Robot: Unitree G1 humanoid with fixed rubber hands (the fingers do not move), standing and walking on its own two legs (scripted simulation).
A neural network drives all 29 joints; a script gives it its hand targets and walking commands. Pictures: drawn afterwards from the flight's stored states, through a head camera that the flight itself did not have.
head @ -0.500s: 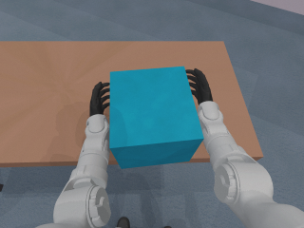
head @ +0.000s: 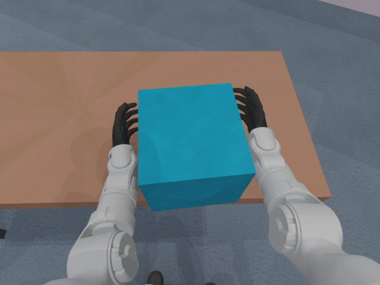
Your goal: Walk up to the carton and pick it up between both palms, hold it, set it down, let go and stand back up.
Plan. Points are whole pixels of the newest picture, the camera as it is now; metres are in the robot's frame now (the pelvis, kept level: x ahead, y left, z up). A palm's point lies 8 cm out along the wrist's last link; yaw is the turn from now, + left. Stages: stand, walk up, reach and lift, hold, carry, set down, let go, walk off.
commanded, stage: set down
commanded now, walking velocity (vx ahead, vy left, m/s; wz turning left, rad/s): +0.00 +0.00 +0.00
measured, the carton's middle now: (190, 149) +0.39 +0.02 +0.01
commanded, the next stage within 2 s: none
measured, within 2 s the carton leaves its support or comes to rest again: neither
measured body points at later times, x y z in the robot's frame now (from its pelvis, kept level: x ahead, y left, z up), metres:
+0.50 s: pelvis -0.03 +0.01 +0.00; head +0.04 +0.01 +0.44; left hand +0.39 +0.18 +0.05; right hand +0.44 -0.16 +0.09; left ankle +0.02 +0.16 -0.74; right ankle -0.02 -0.10 -0.74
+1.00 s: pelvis -0.06 +0.01 +0.00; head -0.02 +0.02 +0.44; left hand +0.34 +0.19 +0.06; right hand +0.38 -0.16 +0.08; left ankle +0.02 +0.16 -0.74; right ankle -0.02 -0.10 -0.74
